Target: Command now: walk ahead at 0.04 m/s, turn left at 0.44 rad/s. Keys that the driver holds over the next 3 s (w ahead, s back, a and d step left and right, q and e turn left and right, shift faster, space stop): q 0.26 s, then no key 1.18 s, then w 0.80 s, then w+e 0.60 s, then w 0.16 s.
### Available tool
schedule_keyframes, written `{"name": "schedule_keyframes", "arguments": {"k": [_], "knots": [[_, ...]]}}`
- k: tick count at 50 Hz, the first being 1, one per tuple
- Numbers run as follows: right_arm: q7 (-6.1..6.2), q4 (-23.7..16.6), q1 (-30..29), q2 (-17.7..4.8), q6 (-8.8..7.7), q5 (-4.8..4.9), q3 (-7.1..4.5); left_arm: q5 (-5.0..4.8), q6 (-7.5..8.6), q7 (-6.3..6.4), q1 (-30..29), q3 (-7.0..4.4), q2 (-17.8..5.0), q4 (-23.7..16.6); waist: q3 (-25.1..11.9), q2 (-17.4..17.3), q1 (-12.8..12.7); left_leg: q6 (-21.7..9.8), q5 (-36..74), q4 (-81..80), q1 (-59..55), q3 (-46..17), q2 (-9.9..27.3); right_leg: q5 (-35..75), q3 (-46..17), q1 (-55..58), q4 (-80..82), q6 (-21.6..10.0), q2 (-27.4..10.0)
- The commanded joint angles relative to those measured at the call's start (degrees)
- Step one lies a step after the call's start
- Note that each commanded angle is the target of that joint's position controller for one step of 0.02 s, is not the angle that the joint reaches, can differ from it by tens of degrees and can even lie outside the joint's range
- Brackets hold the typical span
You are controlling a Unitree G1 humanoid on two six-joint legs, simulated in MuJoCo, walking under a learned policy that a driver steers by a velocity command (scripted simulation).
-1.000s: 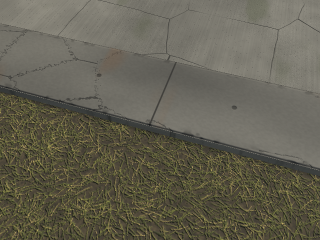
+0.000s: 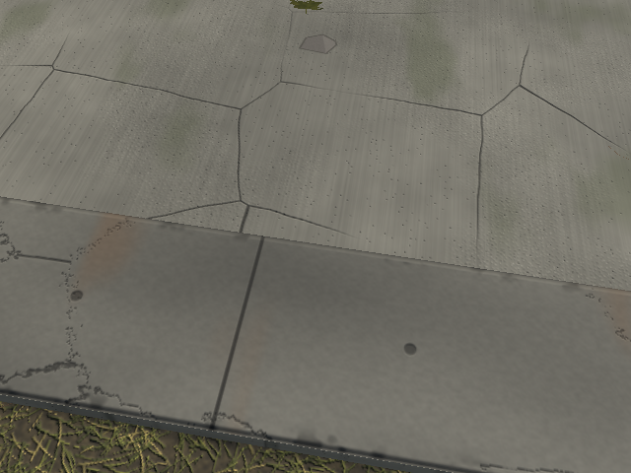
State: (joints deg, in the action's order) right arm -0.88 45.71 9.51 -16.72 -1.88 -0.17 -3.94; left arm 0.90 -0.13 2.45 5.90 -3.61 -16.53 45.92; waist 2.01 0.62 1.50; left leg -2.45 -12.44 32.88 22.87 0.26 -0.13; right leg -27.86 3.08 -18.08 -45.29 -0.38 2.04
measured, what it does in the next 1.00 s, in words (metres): steps on the spot: right foot, then left foot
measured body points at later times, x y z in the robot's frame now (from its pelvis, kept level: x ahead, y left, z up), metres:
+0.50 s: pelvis +0.04 -0.04 +0.01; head +0.07 -0.05 +0.46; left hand +0.08 +0.27 -0.09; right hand +0.27 -0.27 -0.10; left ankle +0.00 +0.09 -0.68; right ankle +0.07 -0.15 -0.73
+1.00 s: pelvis +0.03 -0.01 +0.00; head +0.03 -0.01 +0.45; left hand +0.06 +0.28 -0.12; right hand +0.21 -0.23 -0.12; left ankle -0.02 +0.10 -0.73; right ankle +0.07 -0.15 -0.73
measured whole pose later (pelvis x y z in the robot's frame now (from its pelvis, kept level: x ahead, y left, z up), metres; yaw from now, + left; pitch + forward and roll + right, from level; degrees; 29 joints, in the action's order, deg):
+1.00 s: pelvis +0.03 -0.01 +0.00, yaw +15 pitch -2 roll +0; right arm 1.0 47.2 11.4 -13.3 -0.1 -0.6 -1.8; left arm 0.6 0.4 1.3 10.3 -2.3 -15.0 50.4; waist 1.9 0.2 -0.9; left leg 0.2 -18.6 30.5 10.4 -3.1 -0.5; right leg -15.5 -1.7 -12.5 -29.5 2.0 -1.1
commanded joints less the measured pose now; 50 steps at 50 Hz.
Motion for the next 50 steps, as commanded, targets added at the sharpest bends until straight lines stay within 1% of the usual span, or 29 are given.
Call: {"name": "schedule_keyframes", "arguments": {"k": [1, 2, 3, 6, 10, 13, 16, 18, 19, 20, 21, 22, 23, 24, 25, 27, 29, 30, 31, 33, 34, 35, 36, 37, 38, 39, 40, 43, 50], "knots": [[0.85, -3.53, 5.89, -10.59, -0.66, -0.21, -2.80, -1.04, 1.23, -0.80, -0.27, -1.16, -5.18, -5.12, -14.34, -8.34, 1.17, -16.14, 44.39, -8.64, -26.28, -24.92, 18.52, -8.88, -8.37, -19.07, -25.00, 1.92, 0.21], [1.19, -4.42, 3.26, -9.97, -0.39, 0.59, -2.82, -1.17, 0.93, -0.51, -0.51, -1.34, -5.36, -4.62, -12.17, -4.66, 0.37, -13.55, 38.62, -9.25, -23.82, -21.83, 15.95, -5.11, -8.04, -20.34, -23.46, 2.31, -1.00], [1.62, -5.17, 1.24, -9.36, 0.15, 1.28, -2.61, -0.69, 0.52, -0.01, -1.28, -1.75, -6.32, -4.79, -10.34, -3.49, -0.24, -12.24, 34.04, -10.37, -20.86, -20.63, 14.78, -1.86, -8.13, -20.02, -20.68, 2.93, -2.10], [2.43, -6.21, 0.08, -9.99, 1.66, 0.71, -2.86, -0.95, 0.11, 0.33, -0.28, -1.55, -4.84, -5.07, -9.79, -7.20, -1.78, -11.17, 30.59, -11.88, -15.54, -18.37, 11.14, 2.69, -6.69, -14.45, -12.90, 4.52, -0.82], [3.23, -7.32, -0.08, -11.21, 2.60, 0.88, -3.49, -1.10, 0.42, 0.35, -0.38, -1.29, -4.36, -5.00, -10.64, -8.34, -1.01, -10.36, 23.79, -11.90, -13.66, -19.49, 9.86, 6.96, -7.15, -10.02, -3.03, 5.65, -0.06], [3.17, -8.22, -1.16, -11.10, 3.27, 0.73, -3.48, -1.28, 0.80, -0.09, -0.34, -1.46, -5.00, -5.22, -9.72, -10.05, -0.60, -9.77, 16.90, -12.22, -11.29, -22.30, 9.14, 7.99, -7.54, -6.53, 2.42, 5.38, 0.44], [2.99, -8.74, -1.86, -10.04, 3.76, 0.60, -2.88, -1.43, 1.60, -0.93, 1.79, -1.67, -5.70, -4.80, -9.78, -11.28, -0.64, -8.87, 16.47, -10.17, -11.94, -24.05, 9.32, 9.40, -6.62, -2.86, 9.38, 4.32, -0.16], [3.19, -8.93, -2.43, -8.79, 4.22, 1.02, -2.16, -1.19, 2.21, -1.60, 4.61, -1.76, -5.35, -4.01, -9.03, -10.59, -2.49, -6.21, 13.10, -7.40, -9.80, -23.33, 6.92, 18.11, -5.18, 4.12, 21.57, 2.38, -0.59], [3.28, -8.77, -0.59, -7.19, 4.21, 0.62, -1.58, -0.35, 2.32, -1.58, 5.13, -2.22, -7.47, -4.20, -8.65, -7.08, -1.82, -3.45, 5.25, -3.97, -6.13, -21.40, 4.31, 21.55, -9.58, 8.53, 24.56, 0.30, -5.87], [3.08, -8.78, 2.41, -4.09, 3.92, -0.57, -0.61, 0.79, 2.06, -1.22, 4.41, -2.68, -11.20, -5.40, -8.50, 6.32, 0.93, 0.00, -11.96, 7.66, 0.57, -13.65, -3.10, 32.07, -21.70, 12.46, 26.79, -4.56, -17.61], [3.02, -10.77, 0.10, -6.75, 3.10, -0.15, -1.57, 2.71, 2.12, -1.65, 3.93, -2.60, -11.66, -5.22, -5.75, 15.77, 0.42, 2.23, -24.59, 16.46, 6.56, -9.61, -6.30, 35.37, -32.67, 7.00, 28.94, -14.29, -24.63], [3.14, -9.59, 0.06, -10.77, 2.78, -0.01, -2.74, 2.16, 2.58, -1.75, 2.68, -2.12, -9.59, -6.20, -4.89, 10.52, -0.55, 3.47, -23.37, 25.49, 6.70, -11.69, -4.37, 33.09, -31.36, 6.03, 29.25, -16.29, -23.74], [3.11, -8.52, 0.50, -11.40, 2.97, 0.49, -3.31, 1.13, 2.77, -1.63, 1.41, -1.92, -8.58, -6.13, -4.23, 7.70, -0.04, 4.18, -20.13, 29.46, 7.79, -11.56, -4.35, 31.96, -26.37, 6.59, 28.04, -14.12, -20.63], [3.38, -7.13, 1.53, -9.85, 3.56, 0.46, -3.17, 0.20, 2.84, -1.59, 0.39, -1.56, -7.67, -6.24, -4.06, 6.17, 0.45, 5.29, -17.84, 30.82, 7.62, -11.43, -3.88, 30.96, -22.22, 7.25, 27.16, -11.95, -17.67], [3.46, -6.92, 1.60, -8.37, 3.94, 0.20, -2.77, -0.49, 2.84, -1.48, -0.18, -1.12, -6.64, -5.94, -3.60, 6.28, 0.35, 6.27, -15.46, 30.89, 7.60, -11.67, -3.39, 32.67, -20.50, 7.66, 26.55, -11.42, -16.75], [3.12, -6.94, 0.91, -5.12, 3.98, 0.48, -1.66, -0.48, 2.41, -1.24, 0.68, -0.47, -5.19, -4.99, -4.06, 7.57, 0.07, 7.58, -13.12, 24.57, 4.22, -8.32, -2.34, 35.73, -15.44, 8.15, 26.01, -10.77, -13.63], [2.78, -7.53, -1.45, -2.74, 3.67, 0.45, -0.48, -0.32, 1.80, -1.05, 1.69, -0.52, -5.50, -4.34, -5.37, 9.45, -1.49, 8.09, -12.99, 13.69, -0.62, -4.25, -0.16, 37.53, -13.06, 9.71, 24.74, -10.26, -12.21], [2.64, -7.74, -2.69, -2.35, 3.54, 0.58, -0.20, -0.30, 1.46, -1.03, 3.00, -0.73, -6.36, -3.93, -5.65, 10.21, -2.65, 8.07, -13.41, 9.16, -2.88, -2.98, -0.07, 38.23, -13.29, 10.13, 24.27, -10.54, -12.40], [2.57, -7.54, -2.74, -3.10, 3.49, 0.89, -0.37, -0.40, 1.16, -1.09, 4.13, -0.92, -7.22, -3.54, -5.94, 10.58, -3.24, 7.97, -12.06, 5.13, -4.66, -2.12, -0.37, 38.70, -14.11, 10.80, 23.72, -10.89, -12.88], [2.47, -5.81, 0.23, -3.77, 3.42, 0.93, -0.67, -1.26, 0.87, -1.28, 3.89, -0.74, -7.36, -3.09, -5.54, 9.77, -1.54, 6.48, -1.17, -9.03, -10.70, -0.65, -0.91, 37.69, -14.17, 9.98, 22.25, -9.86, -12.43], [2.45, -5.25, 0.79, -4.71, 3.42, 0.51, -0.79, -1.58, 1.15, -1.42, 5.49, -0.53, -6.84, -2.44, -5.13, 8.56, -1.52, 5.09, 5.02, -14.37, -14.62, -1.77, -0.42, 35.60, -14.22, 8.31, 22.24, -8.00, -11.86], [2.78, -5.52, 1.21, -7.07, 3.50, 0.02, -1.08, -0.96, 1.90, -1.76, 6.75, -0.09, -6.09, -2.19, -6.39, 5.49, -2.12, 3.36, 12.29, -13.34, -20.14, -5.85, 3.22, 31.54, -13.61, 4.90, 21.67, -5.06, -11.07], [3.16, -5.56, 1.89, -10.62, 3.72, -0.31, -1.76, 0.46, 2.86, -2.50, 8.02, 0.18, -5.31, -2.48, -7.92, -2.22, -4.25, 0.72, 22.94, -8.19, -23.19, -9.21, 7.69, 25.31, -9.48, 1.84, 19.15, -2.40, -7.30], [2.50, -4.53, 0.75, -7.86, 3.66, -0.33, -1.25, 0.52, 3.18, -2.57, 7.56, 0.65, -3.29, -2.04, -8.42, -7.53, -4.42, -1.90, 13.73, -8.00, -17.09, -9.11, 7.45, 17.84, -5.64, 5.63, 20.14, 0.31, -4.28], [1.86, -5.10, -0.61, -5.06, 3.31, -0.40, -0.62, 0.58, 3.04, -2.46, 4.22, 0.49, -4.70, -1.90, -5.82, -5.44, -2.73, -1.58, 7.58, -9.14, -14.02, -8.76, 5.78, 18.01, -5.17, 6.59, 19.16, 1.77, -3.85], [1.75, -4.56, -0.46, -4.29, 2.91, -0.83, -0.33, 0.23, 2.76, -2.23, 2.75, 0.32, -4.80, -1.86, -4.84, -4.62, -2.25, -0.59, 5.15, -9.66, -12.31, -8.27, 5.09, 19.28, -5.00, 6.94, 18.61, 1.81, -3.84], [1.70, -4.32, -0.37, -4.66, 2.45, -0.85, -0.25, -0.14, 2.21, -1.88, 2.50, 0.30, -4.66, -1.62, -3.35, -4.77, -2.23, 0.20, 5.32, -9.64, -10.93, -7.67, 4.32, 20.86, -5.26, 6.98, 18.27, 1.45, -3.99], [1.81, -3.05, 0.85, -4.35, 1.44, -0.55, 0.05, -0.22, 1.41, -1.34, 3.79, 0.20, -4.50, -0.66, -2.02, -4.85, -2.57, 0.97, 5.17, -9.36, -9.19, -7.24, 3.83, 21.87, -5.44, 7.71, 18.18, 1.05, -4.16], [2.11, -1.04, 1.40, -3.96, 0.95, -0.39, 0.55, -0.41, 0.94, -0.88, 4.09, -0.04, -4.47, 2.62, -0.99, -2.27, -2.39, 0.95, 4.20, -9.21, -8.78, -6.92, 3.11, 22.23, -5.54, 8.17, 18.51, 1.85, -4.17]]}}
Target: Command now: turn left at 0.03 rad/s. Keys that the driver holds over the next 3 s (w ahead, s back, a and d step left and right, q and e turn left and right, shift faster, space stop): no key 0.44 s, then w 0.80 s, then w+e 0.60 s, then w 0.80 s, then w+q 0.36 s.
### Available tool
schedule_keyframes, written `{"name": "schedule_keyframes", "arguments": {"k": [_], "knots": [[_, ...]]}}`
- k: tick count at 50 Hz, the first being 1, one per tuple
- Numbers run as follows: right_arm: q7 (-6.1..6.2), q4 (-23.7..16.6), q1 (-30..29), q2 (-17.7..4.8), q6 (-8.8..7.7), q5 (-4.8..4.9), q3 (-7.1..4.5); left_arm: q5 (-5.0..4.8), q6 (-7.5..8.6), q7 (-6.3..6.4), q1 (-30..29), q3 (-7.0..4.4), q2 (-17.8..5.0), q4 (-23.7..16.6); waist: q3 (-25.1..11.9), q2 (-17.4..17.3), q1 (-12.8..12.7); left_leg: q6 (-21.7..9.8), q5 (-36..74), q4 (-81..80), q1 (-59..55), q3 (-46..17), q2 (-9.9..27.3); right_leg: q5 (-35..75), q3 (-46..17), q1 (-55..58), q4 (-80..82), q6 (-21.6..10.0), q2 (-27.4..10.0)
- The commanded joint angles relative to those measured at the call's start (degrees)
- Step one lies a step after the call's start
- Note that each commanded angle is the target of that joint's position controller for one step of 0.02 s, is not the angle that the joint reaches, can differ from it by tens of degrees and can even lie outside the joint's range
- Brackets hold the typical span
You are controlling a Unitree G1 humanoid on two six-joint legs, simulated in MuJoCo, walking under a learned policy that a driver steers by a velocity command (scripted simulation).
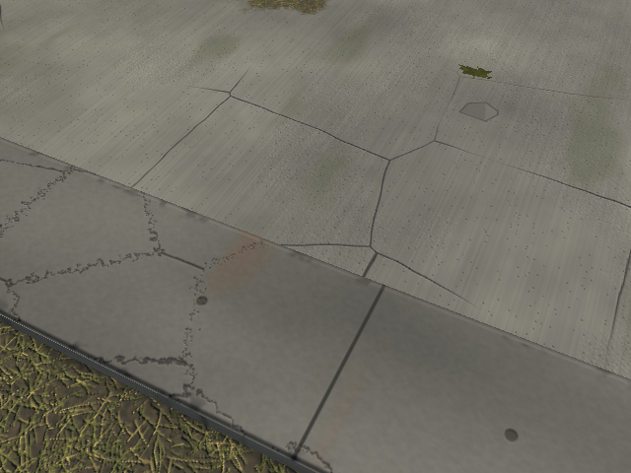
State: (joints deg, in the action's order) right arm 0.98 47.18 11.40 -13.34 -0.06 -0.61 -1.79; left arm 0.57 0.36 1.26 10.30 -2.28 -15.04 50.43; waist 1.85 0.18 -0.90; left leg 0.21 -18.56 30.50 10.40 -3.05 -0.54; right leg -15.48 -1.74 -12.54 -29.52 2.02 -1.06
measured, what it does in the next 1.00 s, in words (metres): walks ahead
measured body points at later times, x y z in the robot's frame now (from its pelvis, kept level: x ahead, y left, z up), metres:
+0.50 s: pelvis +0.00 +0.00 +0.00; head +0.00 +0.00 +0.45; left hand +0.05 +0.27 -0.15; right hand +0.06 -0.26 -0.14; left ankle -0.02 +0.12 -0.73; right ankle +0.01 -0.14 -0.73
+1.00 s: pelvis +0.15 -0.03 +0.01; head +0.17 -0.04 +0.46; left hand +0.05 +0.22 -0.13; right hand +0.35 -0.26 -0.10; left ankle +0.31 +0.12 -0.69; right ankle +0.01 -0.13 -0.73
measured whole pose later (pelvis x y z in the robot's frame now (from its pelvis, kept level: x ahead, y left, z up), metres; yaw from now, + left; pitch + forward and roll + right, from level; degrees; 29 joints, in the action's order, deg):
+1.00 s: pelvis +0.15 -0.03 +0.01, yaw +0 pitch +1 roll +0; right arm -1.4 49.2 1.4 -15.0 -4.6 1.6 -2.5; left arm -0.1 4.7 0.6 27.3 -0.9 -11.4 61.3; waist 1.4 -1.9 -5.3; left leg -0.5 -2.3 38.1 35.6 1.2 4.1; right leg -16.7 0.9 6.4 -9.1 -2.0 1.2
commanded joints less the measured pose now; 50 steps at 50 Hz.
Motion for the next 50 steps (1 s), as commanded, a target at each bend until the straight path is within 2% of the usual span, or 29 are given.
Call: {"name": "schedule_keyframes", "arguments": {"k": [1, 22, 23, 25, 26, 27, 28, 29, 30, 31, 32, 33, 34, 35, 36, 37, 38, 39, 40, 41, 43, 46, 48, 50], "knots": [[0.24, -2.15, -0.41, -7.28, -0.93, 0.07, -1.55, -0.11, 0.43, 0.36, -0.28, -1.40, -5.99, -1.39, -0.88, -1.54, 0.03, -1.72, 10.47, -6.79, 3.56, -3.49, 3.41, 9.99, -0.73, 2.74, 2.80, -0.48, -1.09], [0.61, 6.04, 1.82, -6.29, -0.90, 0.37, -0.63, -0.44, 0.01, 1.27, 1.44, -0.92, -5.34, 7.55, -0.11, -0.65, 0.26, -1.32, 10.41, -7.23, 2.77, -0.98, 1.47, 9.62, -0.24, 2.57, 3.92, -0.58, -0.78], [0.71, 6.84, 2.84, -6.13, -0.80, 0.42, -0.59, -0.47, -0.07, 1.30, 2.42, -0.75, -4.68, 8.30, -1.26, -1.10, 0.28, -1.57, 4.42, -7.94, 2.36, -0.74, 1.07, 4.35, 0.81, 2.85, 3.62, -0.69, 0.13], [0.97, 7.15, 3.42, -8.33, -0.43, 1.12, -1.32, -1.07, -0.04, 1.37, 2.05, -0.81, -4.49, 8.41, 1.62, -3.67, 0.98, -4.15, -16.99, -10.22, 4.62, -3.50, 1.92, -12.16, 3.69, -2.02, -0.61, -1.68, 3.05], [0.98, 7.05, 4.17, -9.32, -0.58, 1.34, -1.59, -1.14, 0.42, 1.29, 0.97, -0.73, -4.26, 7.73, 4.04, -5.58, 1.63, -6.12, -25.09, -12.98, 5.85, -7.65, 4.63, -15.91, 4.11, -5.92, -3.29, -2.22, 3.37], [0.91, 7.29, 5.89, -10.59, -1.04, 1.64, -1.98, -1.32, 1.28, 1.01, -0.27, -0.53, -3.42, 6.89, 5.72, -8.52, 2.39, -8.56, -30.23, -16.49, 5.44, -13.83, 8.85, -14.79, 4.87, -9.49, -7.60, -2.53, 3.44], [0.85, 7.54, 6.60, -12.00, -1.64, 1.91, -2.47, -1.68, 2.29, 0.53, -0.62, -0.30, -2.39, 6.32, 6.83, -11.54, 2.43, -11.25, -32.30, -19.60, 5.27, -20.50, 13.54, -11.50, 4.74, -11.42, -12.41, -3.06, 2.71], [0.79, 7.52, 6.45, -12.07, -2.22, 2.12, -2.64, -1.92, 3.20, 0.03, -0.90, -0.27, -2.22, 6.03, 8.33, -11.62, 2.26, -13.07, -30.81, -21.06, 6.79, -24.33, 16.20, -10.22, 2.91, -11.99, -14.59, -4.11, 0.91], [0.69, 7.03, 4.85, -11.46, -2.67, 2.12, -2.51, -2.24, 3.99, -0.50, -0.01, -0.33, -2.19, 6.13, 8.80, -11.19, 1.05, -13.19, -27.33, -20.63, 6.91, -24.12, 16.70, -10.79, 2.31, -11.58, -13.56, -5.23, -0.09], [0.50, 6.24, 2.45, -10.80, -2.84, 2.35, -2.36, -2.45, 4.65, -0.94, 2.08, -0.32, -1.94, 6.77, 8.37, -10.43, -0.72, -11.89, -23.37, -18.98, 7.78, -20.83, 15.31, -10.82, 2.81, -7.78, -7.94, -6.32, -0.29], [0.32, 5.23, -0.69, -10.14, -2.71, 2.65, -2.14, -2.49, 5.09, -1.21, 6.62, -0.60, -1.97, 8.69, 7.10, -8.91, -3.43, -9.54, -19.02, -16.07, 11.38, -15.47, 11.94, -6.88, 3.77, 1.52, 0.42, -6.95, 0.61], [0.25, 4.24, -2.45, -8.74, -2.83, 2.42, -1.79, -1.96, 5.16, -1.29, 11.37, -1.25, -3.23, 11.03, 5.36, -5.50, -4.94, -7.16, -11.61, -9.44, 14.78, -9.78, 7.74, -1.79, 1.92, 9.55, 3.77, -6.45, 0.80], [0.09, 3.15, -3.41, -4.96, -3.35, 1.87, -0.73, -1.56, 5.25, -1.18, 17.92, -2.37, -7.30, 12.54, 2.03, 6.13, -6.46, -3.22, -5.12, 7.67, 20.72, -0.22, 1.20, -7.45, -13.10, 16.99, 11.30, -9.15, -8.11], [0.58, 0.59, -4.08, -4.52, -4.35, 2.17, -0.81, -1.23, 5.69, -2.08, 23.77, -3.64, -13.87, 13.32, 0.47, 18.74, -7.30, -1.40, -13.09, 22.58, 30.68, 2.79, -3.62, -12.64, -36.50, 21.82, 20.08, -16.92, -19.60], [0.47, 0.91, -3.47, -6.97, -5.04, 3.28, -1.42, -0.42, 6.44, -2.24, 19.83, -2.28, -10.05, 12.33, 2.72, 11.81, -4.68, -2.25, -14.37, 32.72, 34.91, -2.33, -0.36, -14.70, -39.82, 19.62, 20.50, -18.73, -22.05], [-0.13, 1.77, -1.88, -7.11, -5.60, 3.70, -1.49, -0.85, 6.89, -2.22, 15.87, -1.43, -6.76, 10.77, 5.43, 7.90, -2.75, -3.52, -8.63, 35.90, 37.37, -3.28, 2.37, -12.79, -33.04, 18.53, 19.88, -16.93, -19.89], [-0.48, 2.74, -1.18, -6.82, -6.00, 3.28, -1.60, -1.04, 7.01, -2.39, 13.77, -1.12, -5.92, 9.82, 5.14, 6.01, -1.90, -4.37, -3.15, 35.42, 37.65, -2.08, 4.31, -9.97, -26.65, 18.39, 20.18, -14.58, -17.07], [-0.64, 2.60, -2.50, -7.39, -6.25, 2.71, -2.03, -1.20, 6.87, -2.52, 12.69, -0.80, -5.44, 9.31, 5.52, 4.84, -1.66, -4.50, 1.07, 33.33, 38.26, -1.18, 5.74, -3.70, -22.17, 18.58, 20.72, -12.98, -15.72], [-1.00, 2.31, -3.79, -7.54, -6.31, 2.14, -2.35, -0.98, 6.50, -2.47, 13.30, -0.21, -3.79, 9.38, 4.80, 4.98, -1.83, -4.17, 4.08, 31.20, 36.45, -0.18, 6.65, 3.61, -17.32, 18.12, 21.11, -11.70, -13.71], [-1.43, 2.28, -4.06, -6.70, -6.22, 1.89, -2.33, -0.72, 6.09, -2.26, 14.79, 0.12, -2.89, 9.67, 3.67, 5.74, -1.97, -3.54, 6.01, 29.49, 34.88, 1.19, 6.61, 10.07, -13.67, 18.18, 21.20, -11.33, -12.22], [-1.94, 1.43, -6.24, -4.58, -5.77, 1.71, -1.88, -0.59, 5.40, -1.50, 16.75, 0.13, -3.73, 9.82, 2.96, 5.23, -2.35, -1.79, 8.84, 25.03, 34.11, 3.29, 6.16, 18.50, -9.06, 17.82, 21.30, -11.85, -11.02], [-2.19, -1.63, -13.84, -2.32, -5.46, 1.89, -0.76, -0.43, 4.80, -0.40, 16.63, -0.08, -5.82, 8.88, 4.75, 4.42, -3.47, -0.14, 14.94, 12.35, 29.68, 5.31, 4.52, 19.07, -4.99, 12.26, 23.31, -11.76, -9.61], [-2.49, -2.81, -17.18, -2.63, -5.41, 2.15, -0.50, -0.62, 4.81, -0.12, 17.83, -0.38, -6.80, 8.88, 5.74, 5.43, -4.11, -0.06, 18.32, 6.45, 25.51, 6.50, 3.14, 17.72, -3.66, 9.86, 24.73, -11.93, -9.68], [-2.78, -3.53, -18.50, -3.39, -5.24, 2.48, -0.48, -1.16, 4.74, -0.06, 18.76, -0.70, -7.00, 9.26, 6.68, 6.26, -3.63, -0.92, 19.05, 3.79, 24.37, 5.64, 3.06, 19.27, -3.44, 11.52, 24.47, -12.00, -11.54]]}}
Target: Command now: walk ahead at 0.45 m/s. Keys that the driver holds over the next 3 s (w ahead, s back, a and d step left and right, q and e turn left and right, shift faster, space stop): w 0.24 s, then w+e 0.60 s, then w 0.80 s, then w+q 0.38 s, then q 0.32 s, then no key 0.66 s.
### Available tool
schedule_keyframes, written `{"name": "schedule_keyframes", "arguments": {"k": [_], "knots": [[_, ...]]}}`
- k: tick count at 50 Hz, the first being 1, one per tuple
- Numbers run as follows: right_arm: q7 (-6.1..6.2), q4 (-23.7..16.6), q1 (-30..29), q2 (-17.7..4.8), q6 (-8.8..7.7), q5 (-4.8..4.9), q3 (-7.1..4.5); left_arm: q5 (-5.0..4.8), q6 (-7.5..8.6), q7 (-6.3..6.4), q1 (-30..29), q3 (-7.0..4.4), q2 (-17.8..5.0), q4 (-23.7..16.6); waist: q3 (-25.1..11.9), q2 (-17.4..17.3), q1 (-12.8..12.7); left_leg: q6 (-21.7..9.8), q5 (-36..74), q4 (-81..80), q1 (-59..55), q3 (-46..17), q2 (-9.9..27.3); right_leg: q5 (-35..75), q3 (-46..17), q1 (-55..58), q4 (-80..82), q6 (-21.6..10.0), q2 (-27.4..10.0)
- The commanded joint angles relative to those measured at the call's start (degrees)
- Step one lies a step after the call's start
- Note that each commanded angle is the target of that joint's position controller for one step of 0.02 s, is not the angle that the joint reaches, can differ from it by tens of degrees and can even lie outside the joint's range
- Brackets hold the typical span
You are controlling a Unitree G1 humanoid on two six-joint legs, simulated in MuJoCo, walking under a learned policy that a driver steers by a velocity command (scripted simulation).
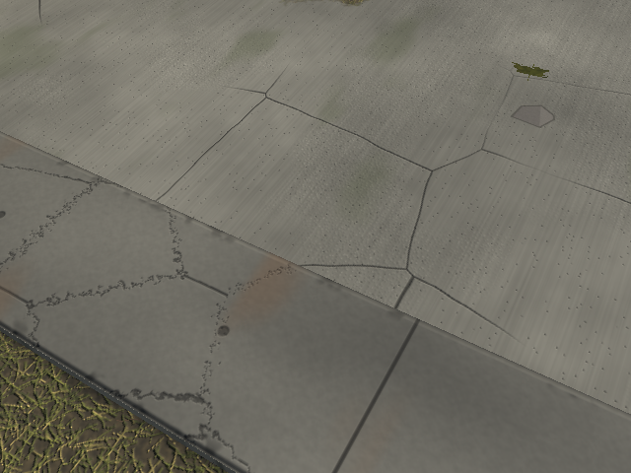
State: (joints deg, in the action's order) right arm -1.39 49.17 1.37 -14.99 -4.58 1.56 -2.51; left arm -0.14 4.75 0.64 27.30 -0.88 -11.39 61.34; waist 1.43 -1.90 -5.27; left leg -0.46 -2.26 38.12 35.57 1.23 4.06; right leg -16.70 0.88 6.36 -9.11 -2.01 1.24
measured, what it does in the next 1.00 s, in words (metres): climbs, turning right: left foot, then right foot 0.04 m higher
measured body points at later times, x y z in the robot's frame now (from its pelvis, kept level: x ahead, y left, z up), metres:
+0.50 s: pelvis +0.29 +0.05 +0.00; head +0.31 +0.05 +0.45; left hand +0.48 +0.22 -0.12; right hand +0.22 -0.14 -0.15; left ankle +0.22 +0.13 -0.74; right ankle +0.46 -0.11 -0.64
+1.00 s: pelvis +0.58 -0.01 +0.03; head +0.59 -0.01 +0.48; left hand +0.64 +0.23 -0.11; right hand +0.71 -0.26 -0.07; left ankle +0.74 +0.10 -0.68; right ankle +0.50 -0.10 -0.70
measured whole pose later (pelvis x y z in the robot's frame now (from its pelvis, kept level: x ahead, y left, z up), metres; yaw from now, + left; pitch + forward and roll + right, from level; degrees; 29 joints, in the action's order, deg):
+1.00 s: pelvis +0.58 -0.01 +0.03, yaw -19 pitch +3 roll -2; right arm -1.8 44.7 5.8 -12.7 -4.7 -3.6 1.7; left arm 2.8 7.3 -4.8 23.3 -2.7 -12.0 54.5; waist -2.8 -1.9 -6.6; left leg 1.8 -8.4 39.3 33.5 -2.0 5.1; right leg -18.1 -5.4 -12.0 -27.5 -3.0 5.5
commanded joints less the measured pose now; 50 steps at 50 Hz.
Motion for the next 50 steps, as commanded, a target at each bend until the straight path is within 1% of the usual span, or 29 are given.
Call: {"name": "schedule_keyframes", "arguments": {"k": [1, 4, 6, 7, 8, 9, 10, 11, 12, 13, 16, 19, 21, 23, 26, 29, 31, 33, 34, 35, 36, 37, 39, 40, 41, 43, 46, 48, 50], "knots": [[-0.58, -5.70, -8.34, -2.15, -0.73, 0.29, 0.20, -0.76, 0.21, 0.60, 1.81, -2.31, -10.71, -1.54, 6.99, 8.40, 1.39, -1.03, 2.39, -4.61, -1.11, 0.78, -1.51, 22.78, -5.77, -5.48, 3.07, -7.73, -14.88], [-0.79, -5.18, -3.74, -5.39, -0.92, -0.11, -1.26, -0.77, -0.53, 0.79, -0.39, -3.05, -11.95, -2.38, 2.38, 9.00, 5.92, -4.06, -1.26, -6.16, -9.46, 1.94, -4.21, 44.84, -4.18, -0.93, -5.55, -6.01, -16.15], [-0.26, 0.10, 13.60, -9.05, -0.44, -0.01, -3.68, -0.23, -1.40, 0.72, -2.52, -2.90, -11.64, -3.48, -7.84, 8.98, 14.54, -7.10, -0.88, -7.37, -32.03, 2.61, -5.84, 54.30, -1.26, -7.15, -26.10, -3.54, -12.34], [0.51, 2.25, 23.20, -13.60, -0.01, -0.50, -4.84, 0.94, -1.21, 0.46, -1.47, -1.95, -9.16, -4.95, -15.83, 0.16, 16.22, -10.45, -4.65, -7.51, -49.71, -12.91, 6.67, 30.82, 0.31, -21.39, -44.86, -1.83, -7.91], [0.25, 4.19, 34.82, -7.71, -0.03, -6.28, -1.29, 11.26, 1.35, -6.49, 18.10, 2.02, 3.31, -0.91, -31.91, -17.08, 11.64, -25.67, -18.54, -15.51, -74.53, -39.44, 15.08, -14.58, -8.61, -38.69, -57.38, -1.80, 5.70], [-0.05, 6.34, 33.00, -3.95, -0.77, -8.60, -1.38, 6.68, 2.30, -7.61, -1.08, -1.66, -5.79, -4.80, -4.96, -10.34, 16.80, -18.92, -38.02, -23.98, -59.27, -42.87, 12.28, -13.31, -11.24, -57.54, -72.04, -4.08, 3.71], [-0.10, 4.52, 23.29, -4.55, -1.41, -6.59, -1.39, 4.86, 2.88, -6.80, -6.71, -2.26, -8.22, -6.38, 3.41, -5.64, 12.75, -16.30, -34.99, -25.94, -43.04, -35.07, 13.02, -6.00, -8.99, -57.24, -73.80, -6.31, -0.89], [0.12, 3.76, 17.45, -1.93, -1.38, -5.13, -0.38, 5.36, 2.88, -5.42, -8.03, -2.40, -7.81, -6.89, 1.12, -0.37, 9.22, -16.71, -29.43, -27.41, -34.36, -31.21, 12.12, -3.42, -8.39, -50.90, -71.88, -7.65, -3.72], [0.57, 4.31, 14.94, 1.24, -1.56, -4.50, 1.06, 6.18, 2.65, -4.39, -7.07, -1.09, -4.18, -7.61, -1.08, 0.39, 5.84, -15.69, -21.12, -28.11, -28.19, -25.79, 11.09, 0.75, -9.20, -45.63, -69.36, -8.54, -6.49], [0.61, 4.30, 12.48, 4.10, -1.30, -4.90, 2.07, 6.27, 1.50, -4.11, -6.85, 0.01, -1.18, -7.73, 0.84, 0.78, 4.15, -15.56, -15.94, -30.03, -22.57, -22.33, 12.07, 2.24, -9.12, -44.26, -71.98, -7.79, -7.54], [1.06, 5.92, 13.59, 3.56, -1.71, -6.11, 2.16, 4.35, -0.81, -4.79, -7.27, 1.43, 0.56, -9.38, 0.89, -0.72, 3.19, -16.77, -11.63, -31.93, -19.05, -14.08, 11.13, 1.29, -7.87, -54.73, -83.45, -8.47, -7.58], [0.77, 5.72, 14.39, 3.63, -2.89, -8.59, 3.66, 4.02, -0.45, -4.49, -16.08, 1.66, -1.77, -14.05, -0.70, 1.20, 3.45, -14.37, -5.49, -32.90, -15.79, -3.02, 7.02, 11.95, -5.80, -56.42, -70.53, -7.61, -9.46], [1.01, 6.25, 19.31, 1.99, -3.53, -7.96, 4.18, 4.01, -0.73, -5.21, -19.23, 1.48, -2.30, -14.90, -1.50, -0.37, 5.04, -13.13, 6.70, -33.13, -16.16, 3.06, 5.05, 18.52, -1.45, -50.03, -58.88, -3.70, -9.40], [0.48, 9.00, 27.82, -0.85, -3.44, -6.48, 3.83, 3.95, -1.32, -5.91, -24.32, 1.85, -0.73, -16.35, -0.07, -1.08, 7.56, -13.23, 20.72, -31.63, -24.03, 3.73, 7.29, 17.64, 1.05, -51.36, -50.34, -1.08, -7.66], [-1.02, 11.19, 33.96, -3.39, -2.68, -6.43, 2.41, 3.28, -2.04, -6.21, -28.60, 1.72, -0.14, -17.84, 1.00, -2.03, 9.02, -13.51, 31.68, -28.74, -40.10, 3.49, 11.06, 13.89, 1.59, -56.43, -40.49, -1.81, -5.73], [-1.25, 10.23, 31.59, -4.06, -1.99, -6.57, 1.43, 3.00, -2.39, -5.98, -29.29, 0.68, -1.26, -19.08, 0.59, -3.25, 6.48, -12.57, 42.55, -25.89, -45.71, 5.72, 13.25, 7.45, 2.95, -51.70, -37.04, -3.97, -2.73], [-0.68, 9.14, 30.04, -6.17, -1.87, -6.92, 0.22, 1.83, -1.87, -5.25, -26.91, -0.52, -3.19, -19.76, -0.84, -5.37, 3.87, -10.99, 58.16, -19.58, -46.45, 8.45, 13.52, 4.14, 5.12, -43.51, -34.88, -5.18, 0.93], [0.01, 8.15, 30.69, -6.75, -2.44, -7.84, -0.05, 0.39, -0.48, -3.60, -17.54, -2.04, -6.45, -17.81, -6.83, -5.22, 0.91, -5.93, 65.94, -5.72, -33.18, 10.67, 11.39, 14.28, 2.17, -19.82, -36.67, -10.13, 3.27], [0.16, 5.74, 31.50, -4.31, -3.01, -7.86, 0.99, -0.36, 0.18, -2.47, -6.07, -2.90, -8.15, -14.42, -17.65, 0.97, -2.07, -0.30, 50.69, 9.05, -14.53, 10.07, 7.12, 15.61, -11.04, 5.20, -35.17, -16.58, -2.29], [-1.73, 3.73, 23.93, -5.16, -2.95, -7.68, 0.77, 1.32, -0.60, -1.92, 10.42, -3.37, -9.99, -9.91, -23.39, 9.80, -9.12, 4.76, -11.96, 35.81, -0.33, 7.60, -4.67, 20.74, -33.13, 18.84, -19.25, -25.36, -13.37], [-3.66, 0.55, 18.14, -2.46, -2.20, -4.61, 1.34, 3.60, 0.58, -1.85, 15.14, -5.09, -13.86, -5.58, -17.49, 8.06, -9.75, 1.55, -24.69, 48.19, 11.58, -5.34, -6.39, 16.57, -40.10, 17.02, -13.46, -22.12, -16.37], [-2.82, -1.01, 12.37, -2.62, -2.37, -4.71, 1.62, 3.07, 2.19, -1.72, 7.66, -5.89, -14.12, -6.29, -4.53, 5.49, -7.98, 0.49, -19.95, 49.12, 17.21, -10.81, -1.51, 9.05, -34.75, 3.64, -13.17, -18.19, -15.46], [-0.19, -2.81, 14.34, -1.61, -2.15, -7.15, 2.24, 2.59, 3.21, -2.58, -7.82, -2.36, -3.38, -8.27, -2.90, 2.77, 0.82, -2.68, -16.67, 41.55, 8.06, -9.95, 0.33, 7.75, -27.56, -14.71, -8.50, -18.58, -12.86], [0.78, -3.45, 14.88, 1.84, -1.45, -7.87, 3.28, 2.38, 3.09, -2.92, -13.28, -1.11, -1.05, -9.87, -3.03, 2.16, 4.58, -3.11, -18.14, 38.48, 2.16, -9.22, 1.49, 6.48, -26.03, -23.26, -5.95, -18.42, -11.65], [1.32, -4.08, 15.55, 2.51, -0.51, -7.49, 3.42, 2.18, 3.14, -3.42, -16.57, -0.67, -0.58, -11.28, -1.93, 2.42, 7.44, -2.21, -23.55, 34.74, -1.53, -8.11, 1.85, 4.84, -24.71, -29.44, -3.74, -18.00, -10.93], [1.67, -3.99, 17.49, -1.22, 0.10, -6.24, 2.67, 2.29, 4.27, -3.25, -19.08, -1.64, -4.62, -13.23, -2.30, 2.57, 8.52, 0.38, -20.04, 23.80, -6.02, -4.89, 1.96, 3.50, -18.01, -34.10, -3.11, -14.58, -6.98], [0.12, -5.10, 10.92, 0.73, 0.59, -4.65, 3.85, 2.77, 4.29, -4.40, -12.22, -3.99, -11.31, -11.51, -0.64, 4.22, 4.39, 4.22, -10.08, 6.78, -15.67, 1.10, -0.38, 7.49, -11.61, -39.50, -3.98, -11.88, -3.70], [-0.76, -5.70, 6.92, -1.04, 0.12, -4.83, 3.56, 2.87, 3.56, -5.66, -5.62, -4.36, -11.13, -10.04, -0.02, 4.99, 1.37, 3.57, -2.17, -0.08, -12.65, -0.12, -0.67, 5.39, -16.01, -32.56, -7.21, -12.77, -7.34], [-0.46, -6.35, 4.75, -3.31, -1.33, -5.03, 2.60, 2.76, 3.00, -6.02, -5.39, -3.97, -10.33, -10.93, -1.46, 6.11, 1.83, 1.10, -2.27, -0.92, -14.42, 1.31, -1.92, 7.55, -18.09, -29.16, -11.32, -12.32, -8.93]]}}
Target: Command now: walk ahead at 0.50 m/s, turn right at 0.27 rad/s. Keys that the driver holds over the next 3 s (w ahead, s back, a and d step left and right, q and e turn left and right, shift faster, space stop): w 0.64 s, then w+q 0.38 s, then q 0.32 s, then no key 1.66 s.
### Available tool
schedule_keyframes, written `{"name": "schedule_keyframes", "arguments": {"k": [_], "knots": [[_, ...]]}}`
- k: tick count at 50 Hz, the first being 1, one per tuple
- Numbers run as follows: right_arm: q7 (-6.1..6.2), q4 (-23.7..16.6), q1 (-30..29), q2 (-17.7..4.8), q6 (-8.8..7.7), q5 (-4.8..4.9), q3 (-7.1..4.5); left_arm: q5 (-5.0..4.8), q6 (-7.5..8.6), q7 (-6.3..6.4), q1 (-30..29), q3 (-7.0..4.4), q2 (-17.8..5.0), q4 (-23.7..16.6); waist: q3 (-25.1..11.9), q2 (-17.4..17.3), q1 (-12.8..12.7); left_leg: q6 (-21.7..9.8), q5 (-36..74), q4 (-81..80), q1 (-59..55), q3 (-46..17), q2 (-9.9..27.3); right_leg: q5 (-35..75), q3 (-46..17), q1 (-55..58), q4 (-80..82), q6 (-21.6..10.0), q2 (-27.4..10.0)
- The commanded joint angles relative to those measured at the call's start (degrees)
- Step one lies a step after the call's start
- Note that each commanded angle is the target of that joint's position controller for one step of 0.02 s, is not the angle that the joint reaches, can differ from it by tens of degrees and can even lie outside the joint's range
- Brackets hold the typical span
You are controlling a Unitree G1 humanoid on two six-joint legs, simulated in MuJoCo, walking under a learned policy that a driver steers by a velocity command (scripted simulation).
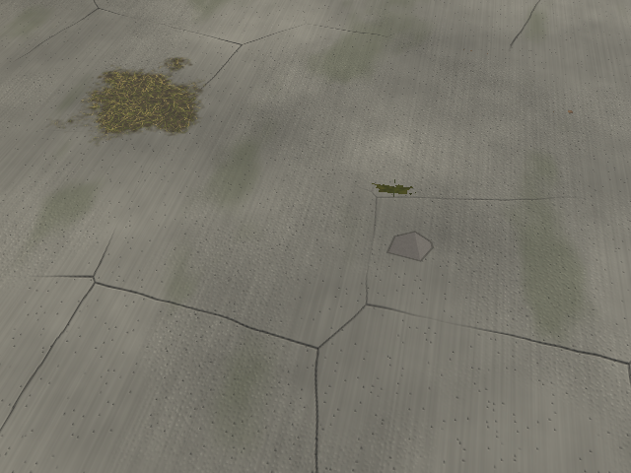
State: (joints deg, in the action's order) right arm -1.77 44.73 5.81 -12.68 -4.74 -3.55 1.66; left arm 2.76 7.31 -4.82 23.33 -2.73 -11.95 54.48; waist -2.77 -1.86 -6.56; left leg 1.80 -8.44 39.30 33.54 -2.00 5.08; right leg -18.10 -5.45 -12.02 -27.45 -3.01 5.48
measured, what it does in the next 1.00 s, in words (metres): goes down: left foot, then right foot 0.13 m lower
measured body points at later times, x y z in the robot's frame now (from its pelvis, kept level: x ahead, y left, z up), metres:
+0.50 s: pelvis +0.25 +0.02 -0.02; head +0.26 +0.02 +0.43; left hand +0.46 +0.20 -0.13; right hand +0.12 -0.15 -0.16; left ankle +0.13 +0.13 -0.73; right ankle +0.44 -0.14 -0.71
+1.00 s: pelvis +0.55 -0.05 -0.12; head +0.56 -0.04 +0.33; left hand +0.53 +0.22 -0.27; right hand +0.73 -0.29 -0.22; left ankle +0.69 +0.11 -0.80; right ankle +0.49 -0.16 -0.86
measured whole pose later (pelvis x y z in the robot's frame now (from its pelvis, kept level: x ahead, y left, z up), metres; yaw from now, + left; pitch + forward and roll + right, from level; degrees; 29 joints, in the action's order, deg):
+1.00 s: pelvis +0.55 -0.05 -0.12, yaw +5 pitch +2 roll -3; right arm 0.5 45.3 7.6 -14.2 -2.9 1.1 -4.7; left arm 0.4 4.9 1.2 19.1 -3.6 -13.4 58.1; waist -1.5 -2.5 -2.5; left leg -1.1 -1.7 50.4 42.7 -2.6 6.0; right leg -16.6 10.3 -6.0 -20.5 -0.8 0.8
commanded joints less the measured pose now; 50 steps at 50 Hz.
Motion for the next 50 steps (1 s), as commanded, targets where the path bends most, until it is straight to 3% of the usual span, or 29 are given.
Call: {"name": "schedule_keyframes", "arguments": {"k": [1, 2, 3, 4, 5, 6, 7, 8, 10, 13, 16, 18, 20, 24, 27, 28, 29, 31, 33, 34, 35, 36, 37, 38, 40, 41, 42, 46, 50], "knots": [[0.26, -2.03, 0.29, -6.65, -1.90, 0.16, -2.02, -0.35, 0.33, -0.35, -2.35, -1.80, -9.28, -4.55, 2.67, 5.79, 4.27, -2.83, 3.16, -3.58, -14.79, 4.86, -3.10, 8.46, -12.61, -10.44, 4.96, -10.31, -13.41], [0.70, -1.62, 2.49, -8.05, -2.76, 0.62, -2.67, -0.38, 0.31, -0.02, -3.30, -1.54, -8.94, -5.08, 2.05, 5.20, 6.03, -4.82, 3.55, -4.51, -19.86, 4.97, -3.28, 8.89, -13.01, -11.53, 1.71, -8.84, -12.83], [1.16, 0.48, 10.61, -11.02, -3.66, 1.08, -4.00, 0.01, 0.53, 0.31, -4.43, -1.11, -7.92, -5.63, -0.74, 2.41, 9.83, -8.41, 6.04, -4.82, -30.24, 2.33, -1.09, 10.73, -11.06, -15.31, -7.05, -5.65, -9.80], [1.03, 2.79, 20.85, -15.88, -3.97, 1.15, -4.89, 0.51, 0.93, 0.73, 2.75, 0.62, -0.74, -6.47, -13.51, -12.93, 9.95, -22.13, 18.95, -10.71, -49.81, -16.64, 11.72, -5.85, -2.13, -23.21, -26.55, 0.48, 0.57], [-0.07, 4.78, 27.52, -13.59, -3.12, 0.31, -4.48, 0.49, 1.05, 1.03, 3.01, 0.03, -2.93, -7.04, -14.59, -16.85, 12.85, -27.99, 1.98, -20.71, -56.13, -39.48, 18.79, -19.37, -2.69, -37.60, -41.49, 1.76, 2.55], [-0.20, 5.03, 24.33, -11.11, -3.29, -0.08, -4.43, 0.43, 0.74, 2.23, -3.88, -1.16, -6.75, -7.54, -1.74, -5.73, 13.02, -22.87, -10.85, -23.01, -46.52, -37.76, 17.54, -11.46, -6.82, -44.48, -48.66, 0.14, 0.06], [-0.07, 3.93, 17.07, -8.43, -3.00, 0.43, -3.85, 0.40, 0.37, 3.72, -5.20, -0.65, -6.35, -7.39, 1.64, -2.61, 10.12, -20.10, -15.03, -23.78, -37.79, -29.74, 15.55, -4.05, -5.32, -44.15, -51.82, -0.70, -3.36], [0.50, 2.57, 13.12, -3.49, -2.74, 0.46, -2.46, 1.10, -0.01, 4.40, -3.97, -0.41, -5.67, -6.48, -0.64, -1.36, 8.16, -19.29, -12.30, -24.83, -33.58, -24.56, 13.48, 1.93, -5.51, -39.92, -49.46, -1.15, -6.14], [1.94, 2.51, 10.92, 0.59, -2.78, 0.13, -1.51, 2.68, -1.08, 4.06, -6.23, 1.10, -1.32, -7.06, 0.37, 0.32, 6.32, -18.12, -3.46, -27.43, -27.06, -16.51, 10.59, 5.78, -4.25, -34.66, -43.66, -0.38, -9.76], [2.08, 5.27, 15.88, -1.80, -2.46, -0.69, -2.75, 1.26, -2.08, 2.43, -10.44, 0.67, -2.14, -8.25, 1.14, -0.25, 8.26, -17.95, 5.02, -28.43, -26.37, -7.12, 7.16, 9.81, 0.28, -33.82, -33.52, 2.72, -10.50], [0.72, 7.43, 20.49, -1.89, -2.43, -1.81, -3.11, 2.84, -2.59, 0.39, -10.43, 1.55, -0.12, -8.10, 1.85, -0.55, 8.22, -18.21, 11.73, -24.80, -22.12, -3.20, 6.13, 22.68, 3.22, -31.77, -29.64, 2.13, -11.39], [1.12, 9.82, 25.75, 0.61, -3.21, -1.11, -2.02, 2.83, -2.36, 0.87, -15.32, 1.30, -1.46, -9.62, 2.59, -1.08, 10.63, -18.87, 8.41, -22.20, -30.72, -6.23, 7.75, 33.16, -0.14, -40.89, -21.17, 1.96, -12.74], [1.15, 10.17, 26.48, 0.21, -3.20, -0.37, -1.62, 2.38, -2.56, 1.56, -17.36, 1.69, -1.06, -9.83, 2.83, -0.94, 11.20, -17.18, 3.33, -18.72, -26.70, -3.46, 4.55, 43.08, 1.90, -34.68, -10.94, 2.20, -12.34], [-0.14, 12.97, 30.67, 1.12, -2.71, -0.82, -0.25, 2.34, -4.03, 1.25, -22.78, 1.99, -1.09, -12.80, 9.12, -0.46, 12.06, -17.45, -2.78, -15.80, -22.17, -6.57, 7.57, 39.96, 2.64, -30.19, -7.86, 0.90, -12.60], [0.81, 15.03, 34.84, 0.46, -2.79, -0.46, -0.19, 2.38, -4.68, 1.23, -29.09, 2.54, -0.35, -14.90, 11.72, 0.69, 15.24, -15.51, -6.13, -11.50, -29.67, -7.92, 8.21, 35.33, 2.89, -32.32, -0.76, 0.86, -13.26], [4.04, 13.28, 27.41, -8.37, -0.64, 7.40, -4.38, -8.59, -3.14, 1.07, -34.95, 0.43, -5.00, -16.79, 16.16, 0.61, 14.39, -12.43, -3.87, -8.50, -21.53, -8.38, 9.25, 33.04, 0.57, -29.03, -1.62, 0.96, -11.40], [5.17, 12.81, 27.81, -8.90, 0.38, 7.32, -4.32, -9.38, -2.51, 0.75, -34.27, 1.01, -4.00, -16.72, 14.10, 1.52, 13.89, -11.73, -1.90, -6.24, -24.31, -7.01, 8.83, 31.82, 1.01, -27.85, -0.23, 1.28, -11.23], [5.40, 13.71, 30.46, -6.43, 1.88, 5.59, -4.90, -7.13, -2.10, 0.16, -30.46, 0.68, -3.73, -14.39, 10.71, 0.57, 14.66, -9.87, 4.15, 1.34, -27.13, -4.93, 6.32, 32.81, 2.58, -19.76, 4.98, 0.53, -10.73], [4.16, 13.91, 30.03, -3.63, 2.08, 4.55, -4.85, -5.01, -2.12, 0.69, -13.66, -1.12, -5.88, -8.26, 0.61, 2.70, 7.46, -8.00, 12.59, 21.22, -21.00, -1.98, 1.81, 37.07, 7.73, 5.65, 6.01, -1.18, -7.17], [3.39, 13.49, 28.35, -1.71, 1.02, 4.38, -4.62, -3.95, -2.33, 1.26, 0.63, -2.42, -9.08, -4.12, -4.88, 5.79, 0.33, -4.86, -2.94, 40.30, -4.42, -0.51, -2.21, 47.89, 4.09, 26.47, 0.87, -3.30, -12.73], [2.42, 14.22, 36.20, 3.28, -0.71, 5.60, -3.46, -2.36, -2.06, 2.01, 4.87, -1.94, -11.29, -3.37, -15.49, 17.75, 1.76, -2.97, -38.83, 64.09, 14.63, -4.50, -5.98, 70.25, -5.11, 46.75, -17.87, -8.09, -24.99], [1.74, 11.68, 36.39, -1.89, -2.83, 7.77, -3.90, -3.88, -2.85, 2.19, 9.62, -2.79, -12.94, -2.52, -26.52, 19.73, -1.24, -2.10, -35.85, 68.04, 18.43, -10.80, -5.71, 58.50, -18.18, 49.59, -12.84, -15.02, -30.56], [2.41, 7.79, 30.07, -1.68, -3.00, 9.13, -4.04, -4.02, -3.75, 2.66, 9.24, -3.71, -14.98, -0.66, -25.76, 17.19, -0.69, -0.89, -31.17, 69.37, 24.06, -7.73, -3.37, 27.58, -27.03, 44.75, -1.34, -17.73, -34.28], [3.73, 5.64, 21.87, -1.98, -2.20, 8.87, -4.11, -3.24, -3.80, 3.35, 3.02, -2.80, -11.16, -1.82, -15.94, 5.41, 0.28, -0.60, -21.54, 64.92, 25.58, -2.88, -0.24, 10.18, -24.93, 31.84, 6.58, -16.14, -32.18], [5.14, 4.46, 19.59, -1.92, 0.22, 6.08, -5.02, -2.34, -1.88, 3.61, -10.23, -0.94, -6.87, -3.96, -5.99, 0.89, 7.11, -1.35, -8.62, 56.43, 16.83, -4.50, 3.12, 11.23, -21.16, 8.13, 11.15, -14.28, -31.75], [5.07, 4.89, 19.71, -0.99, 1.33, 5.14, -5.28, -2.29, -1.28, 3.25, -13.33, -0.71, -5.29, -3.54, -1.08, 2.88, 9.01, -2.04, -7.66, 52.22, 13.19, -5.61, 3.85, 14.22, -15.38, -0.35, 11.74, -11.68, -28.90], [4.91, 4.17, 18.80, 0.65, 2.05, 5.53, -5.52, -2.12, -1.15, 3.28, -15.52, -0.57, -5.15, -3.04, 4.33, 5.73, 10.63, -1.86, -6.53, 43.55, 9.61, -5.87, 3.90, 16.85, -6.43, -8.61, 14.05, -8.48, -24.72], [3.27, 0.98, 11.72, -0.93, 1.54, 4.51, -6.38, -1.28, -0.83, 5.73, -12.95, -1.29, -7.13, -1.45, 4.32, 6.87, 9.82, -2.04, 6.48, 17.71, 3.97, -3.96, 2.82, 27.46, 6.49, -7.06, 15.65, -7.30, -19.46], [0.99, -2.61, 1.97, -0.72, 2.18, 4.56, -5.65, -3.31, -1.71, 6.86, -8.80, -2.98, -10.86, -0.60, 4.61, 3.71, 6.53, -4.06, 9.49, 6.09, 5.46, -1.01, 2.10, 24.35, 8.51, 2.45, 17.07, -7.28, -22.72]]}}
Next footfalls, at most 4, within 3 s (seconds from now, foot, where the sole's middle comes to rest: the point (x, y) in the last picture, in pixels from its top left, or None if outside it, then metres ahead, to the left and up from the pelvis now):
0.06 left None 0.17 0.14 -0.77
0.68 right None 0.53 -0.16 -0.90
1.14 left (318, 385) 0.78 0.12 -0.90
1.66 right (401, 361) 0.88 -0.09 -0.90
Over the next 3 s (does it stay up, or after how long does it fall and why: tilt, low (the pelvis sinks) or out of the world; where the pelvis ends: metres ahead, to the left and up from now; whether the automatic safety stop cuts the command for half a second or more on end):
stays up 0.79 -0.02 -0.12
